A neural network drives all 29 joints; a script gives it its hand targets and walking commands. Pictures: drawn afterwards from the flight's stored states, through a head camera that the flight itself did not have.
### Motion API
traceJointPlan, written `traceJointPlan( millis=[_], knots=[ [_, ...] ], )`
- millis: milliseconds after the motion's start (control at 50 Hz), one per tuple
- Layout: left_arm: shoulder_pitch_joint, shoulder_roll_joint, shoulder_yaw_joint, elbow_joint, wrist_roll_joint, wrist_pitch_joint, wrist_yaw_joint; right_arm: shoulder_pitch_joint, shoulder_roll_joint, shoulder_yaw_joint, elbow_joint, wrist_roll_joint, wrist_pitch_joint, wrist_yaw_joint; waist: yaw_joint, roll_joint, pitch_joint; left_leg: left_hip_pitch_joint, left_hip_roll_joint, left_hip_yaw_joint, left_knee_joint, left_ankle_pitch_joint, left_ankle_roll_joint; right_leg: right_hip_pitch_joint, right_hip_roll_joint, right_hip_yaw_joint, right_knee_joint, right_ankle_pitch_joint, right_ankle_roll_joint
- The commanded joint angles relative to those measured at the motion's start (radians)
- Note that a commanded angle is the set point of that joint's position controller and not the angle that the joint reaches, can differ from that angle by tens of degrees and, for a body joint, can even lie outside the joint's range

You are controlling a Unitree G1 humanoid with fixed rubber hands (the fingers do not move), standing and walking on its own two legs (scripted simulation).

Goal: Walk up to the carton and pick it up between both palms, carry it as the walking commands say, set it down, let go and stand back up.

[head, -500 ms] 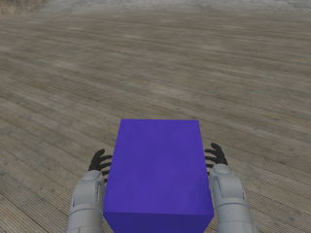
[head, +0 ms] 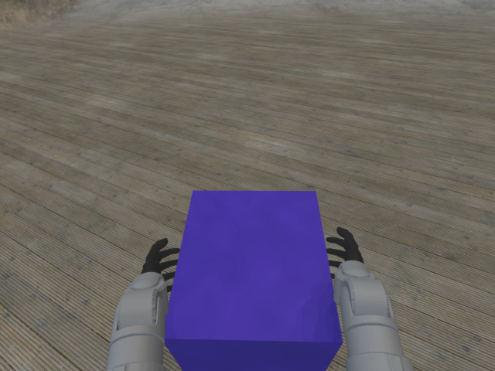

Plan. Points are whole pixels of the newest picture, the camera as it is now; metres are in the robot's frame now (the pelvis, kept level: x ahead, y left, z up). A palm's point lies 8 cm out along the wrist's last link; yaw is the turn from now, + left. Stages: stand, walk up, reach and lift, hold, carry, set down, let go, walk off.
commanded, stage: hold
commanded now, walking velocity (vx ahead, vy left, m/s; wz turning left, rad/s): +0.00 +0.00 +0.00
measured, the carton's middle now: (253, 278) +0.33 +0.00 -0.03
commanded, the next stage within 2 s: carry in 0.80 s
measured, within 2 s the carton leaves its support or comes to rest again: neither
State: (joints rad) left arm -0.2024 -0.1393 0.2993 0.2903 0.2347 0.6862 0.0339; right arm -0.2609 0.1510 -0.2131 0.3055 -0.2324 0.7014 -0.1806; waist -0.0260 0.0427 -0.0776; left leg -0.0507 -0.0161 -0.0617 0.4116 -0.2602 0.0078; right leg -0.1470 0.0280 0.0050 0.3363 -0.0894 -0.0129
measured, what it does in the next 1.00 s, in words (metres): stands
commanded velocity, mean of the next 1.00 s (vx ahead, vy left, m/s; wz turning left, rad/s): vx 0.00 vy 0.04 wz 0.00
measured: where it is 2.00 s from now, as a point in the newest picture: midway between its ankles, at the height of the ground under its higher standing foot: outside the picture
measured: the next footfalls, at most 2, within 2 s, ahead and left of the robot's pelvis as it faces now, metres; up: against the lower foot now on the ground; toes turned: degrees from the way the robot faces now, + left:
none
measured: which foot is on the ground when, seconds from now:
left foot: down 0.00-1.00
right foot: down 0.00-1.00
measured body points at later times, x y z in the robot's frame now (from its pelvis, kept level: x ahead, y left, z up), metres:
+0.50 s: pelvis +0.00 +0.00 +0.00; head -0.06 -0.01 +0.45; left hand +0.29 +0.17 +0.04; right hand +0.29 -0.17 +0.04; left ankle -0.02 +0.12 -0.74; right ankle +0.07 -0.11 -0.74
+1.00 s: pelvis -0.01 +0.02 -0.01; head -0.04 +0.02 +0.43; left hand +0.27 +0.19 +0.03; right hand +0.27 -0.15 +0.04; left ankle -0.02 +0.12 -0.74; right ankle +0.07 -0.11 -0.74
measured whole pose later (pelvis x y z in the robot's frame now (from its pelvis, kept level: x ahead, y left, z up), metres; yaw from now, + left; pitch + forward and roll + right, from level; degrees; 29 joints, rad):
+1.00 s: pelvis -0.01 +0.02 -0.01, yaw -2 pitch +0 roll +1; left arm -0.06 -0.13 0.17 -0.04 0.13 0.77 0.10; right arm -0.13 0.13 -0.11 0.02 -0.17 0.74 -0.17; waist 0.00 0.00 -0.09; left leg -0.26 -0.07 -0.01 0.57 -0.31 0.04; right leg -0.40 -0.01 0.06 0.55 -0.16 0.02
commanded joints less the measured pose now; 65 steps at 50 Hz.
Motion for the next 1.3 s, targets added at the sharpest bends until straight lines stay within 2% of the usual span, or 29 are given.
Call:
traceJointPlan(
  millis=[0,20,40,60,100,120,160,240,440,480,500,560,620,640,660,720,760,780,860,920,960,980,1040,1080,1120,1140,1180,1220,1280],
  knots=[
    [-0.721,-0.911,-0.659,-0.089,-0.269,-0.043,-0.34,-0.485,0.944,0.56,-0.034,0.27,-0.02,0.46,-0.015,-0.017,-0.211,-0.302,-0.043,-0.025,-0.137,0.023,0.012,0.348,0.041,0.069,0.01,0.08,0.012],
    [-0.702,-0.906,-0.666,-0.081,-0.276,-0.042,-0.34,-0.47,0.973,0.58,0.004,0.282,-0.012,0.46,0.014,-0.043,-0.183,-0.302,-0.042,-0.03,-0.147,0.012,0.021,0.346,0.047,0.062,0.011,0.053,0.008],
    [-0.708,-0.909,-0.668,-0.084,-0.279,-0.044,-0.34,-0.451,0.954,0.568,-0.014,0.276,-0.015,0.461,-0.013,-0.026,-0.197,-0.284,-0.044,-0.023,-0.141,0.031,0.016,0.333,0.043,0.065,0.008,0.078,0.011],
    [-0.701,-0.928,-0.684,-0.097,-0.276,-0.046,-0.341,-0.448,0.97,0.578,-0.016,0.281,-0.017,0.458,0.012,-0.022,-0.243,-0.269,-0.045,-0.03,-0.13,0.066,0.012,0.343,0.041,0.074,0.007,0.098,0.01],
    [-0.665,-0.928,-0.661,-0.067,-0.265,-0.036,-0.342,-0.42,0.957,0.567,-0.037,0.27,-0.013,0.449,-0.014,-0.008,-0.192,-0.297,-0.045,-0.029,-0.147,0.061,0.007,0.349,0.038,0.067,0.007,0.127,0.013],
    [-0.669,-0.912,-0.659,-0.067,-0.275,-0.037,-0.34,-0.444,0.961,0.567,-0.023,0.267,-0.019,0.449,0.008,-0.032,-0.222,-0.288,-0.045,-0.035,-0.136,0.056,0.016,0.37,0.031,0.077,0.004,0.117,0.012],
    [-0.663,-0.911,-0.68,-0.095,-0.278,-0.041,-0.342,-0.426,0.974,0.58,-0.049,0.277,-0.01,0.447,-0.01,-0.048,-0.22,-0.251,-0.044,-0.033,-0.139,0.062,0.02,0.327,0.042,0.065,-0.001,0.114,0.018],
    [-0.653,-0.912,-0.695,-0.136,-0.277,-0.042,-0.343,-0.428,0.986,0.597,-0.073,0.289,-0.019,0.455,0.015,-0.028,-0.247,-0.279,-0.049,-0.033,-0.142,0.091,0.013,0.362,0.039,0.072,0.011,0.161,0.014],
    [-0.635,-0.901,-0.715,-0.145,-0.277,-0.044,-0.339,-0.389,0.985,0.601,-0.08,0.292,-0.015,0.443,-0.009,0.0,-0.217,-0.278,-0.044,-0.035,-0.144,0.071,0.017,0.347,0.034,0.073,0.009,0.135,0.008],
    [-0.633,-0.896,-0.703,-0.118,-0.286,-0.039,-0.338,-0.413,0.964,0.597,-0.067,0.283,-0.017,0.443,-0.014,-0.032,-0.23,-0.272,-0.04,-0.036,-0.145,0.047,0.015,0.37,0.033,0.074,0.002,0.113,0.013],
    [-0.636,-0.908,-0.712,-0.13,-0.285,-0.043,-0.336,-0.382,0.965,0.605,-0.062,0.292,-0.016,0.443,-0.013,0.02,-0.208,-0.286,-0.042,-0.033,-0.149,0.055,0.012,0.353,0.036,0.071,0.014,0.134,0.011],
    [-0.619,-0.897,-0.716,-0.147,-0.287,-0.043,-0.335,-0.401,0.968,0.608,-0.092,0.298,-0.016,0.443,-0.002,-0.036,-0.207,-0.297,-0.038,-0.037,-0.148,0.073,0.015,0.35,0.04,0.067,0.011,0.133,0.011],
    [-0.657,-0.915,-0.724,-0.145,-0.294,-0.046,-0.332,-0.396,0.966,0.612,-0.067,0.294,-0.009,0.446,0.001,-0.007,-0.148,-0.345,-0.036,-0.03,-0.156,0.013,0.017,0.338,0.04,0.064,0.018,0.084,0.006],
    [-0.627,-0.916,-0.702,-0.111,-0.278,-0.037,-0.33,-0.4,0.95,0.596,-0.073,0.29,-0.008,0.448,-0.002,-0.027,-0.15,-0.322,-0.031,-0.035,-0.152,0.027,0.018,0.324,0.041,0.066,0.011,0.079,0.005],
    [-0.626,-0.916,-0.712,-0.12,-0.275,-0.036,-0.329,-0.379,0.939,0.584,-0.06,0.279,-0.011,0.445,-0.02,0.019,-0.17,-0.303,-0.036,-0.035,-0.154,0.031,0.012,0.333,0.038,0.066,0.008,0.092,0.001],
    [-0.591,-0.925,-0.731,-0.143,-0.302,-0.036,-0.324,-0.367,0.958,0.621,-0.106,0.298,-0.014,0.444,-0.006,-0.041,-0.251,-0.233,-0.037,-0.042,-0.141,0.126,0.01,0.347,0.044,0.068,0.009,0.166,0.005],
    [-0.596,-0.934,-0.753,-0.171,-0.302,-0.038,-0.313,-0.338,0.957,0.626,-0.109,0.304,-0.011,0.44,-0.011,-0.007,-0.226,-0.237,-0.034,-0.045,-0.132,0.186,0.005,0.348,0.043,0.074,0.015,0.238,0.004],
    [-0.577,-0.923,-0.775,-0.219,-0.301,-0.032,-0.302,-0.403,0.934,0.649,-0.094,0.278,-0.022,0.437,0.026,-0.068,-0.121,-0.22,0.09,0.03,0.013,0.043,-0.001,0.052,-0.196,0.088,0.078,0.222,-0.018],
    [-0.52,-0.924,-0.845,-0.322,-0.347,0.002,-0.297,-0.365,0.965,0.727,-0.217,0.314,-0.009,0.433,0.03,-0.066,-0.217,-0.214,0.062,0.027,0.12,-0.003,0.001,-0.072,-0.258,0.211,0.089,0.041,-0.032],
    [-0.484,-0.904,-0.902,-0.447,-0.394,0.027,-0.283,-0.307,0.975,0.791,-0.336,0.348,0.017,0.414,0.036,-0.163,-0.296,-0.232,0.033,0.046,0.124,-0.056,0.003,-0.07,-0.268,0.244,0.078,0.037,-0.045],
    [-0.462,-0.903,-0.953,-0.51,-0.42,0.051,-0.272,-0.258,0.945,0.811,-0.397,0.358,0.031,0.402,0.03,-0.171,-0.319,-0.189,0.031,0.049,0.113,-0.053,0.015,-0.113,-0.252,0.216,0.1,0.08,-0.034],
    [-0.441,-0.885,-0.97,-0.551,-0.421,0.06,-0.264,-0.207,0.945,0.807,-0.404,0.358,0.036,0.401,0.028,-0.123,-0.353,-0.129,0.047,0.035,0.071,-0.031,0.023,-0.137,-0.231,0.183,0.133,0.093,-0.024],
    [-0.347,-0.883,-1.014,-0.594,-0.437,0.085,-0.263,-0.153,0.912,0.837,-0.47,0.361,0.043,0.387,0.035,0.026,-0.334,-0.126,0.174,-0.065,0.048,0.269,0.051,-0.177,-0.139,0.061,0.237,0.099,0.015],
    [-0.324,-0.865,-1.022,-0.615,-0.427,0.083,-0.257,-0.106,0.885,0.829,-0.483,0.35,0.042,0.385,0.032,0.017,-0.313,-0.145,0.168,-0.028,0.069,0.344,0.051,-0.158,-0.13,0.044,0.251,0.069,0.01],
    [-0.26,-0.806,-0.936,-0.542,-0.335,0.039,-0.256,-0.057,0.819,0.757,-0.395,0.262,0.005,0.384,0.03,0.026,-0.273,-0.186,0.161,-0.041,0.024,0.266,0.053,-0.164,-0.115,0.034,0.255,0.0,0.009],
    [-0.237,-0.812,-0.974,-0.59,-0.352,0.023,-0.256,-0.04,0.819,0.792,-0.464,0.275,-0.015,0.378,0.031,-0.002,-0.241,-0.225,0.162,-0.058,-0.004,0.174,0.056,-0.152,-0.109,0.032,0.249,-0.016,0.013],
    [-0.305,-0.83,-1.043,-0.713,-0.396,0.016,-0.258,-0.052,0.848,0.832,-0.529,0.295,-0.015,0.376,0.033,0.032,-0.153,-0.295,0.163,-0.073,-0.066,-0.005,0.056,-0.158,-0.118,0.047,0.228,-0.061,0.004],
    [-0.277,-0.816,-1.041,-0.697,-0.39,0.021,-0.249,-0.074,0.805,0.849,-0.574,0.31,-0.014,0.371,0.027,0.019,-0.09,-0.325,0.177,-0.115,-0.124,-0.127,0.043,-0.194,-0.11,0.053,0.229,-0.081,0.003],
    [-0.196,-0.783,-1.048,-0.686,-0.379,0.021,-0.244,0.027,0.772,0.847,-0.584,0.292,-0.01,0.362,0.024,-0.047,-0.124,-0.289,0.169,-0.095,-0.084,-0.053,0.052,-0.172,-0.122,0.055,0.215,-0.04,0.007]
  ],
)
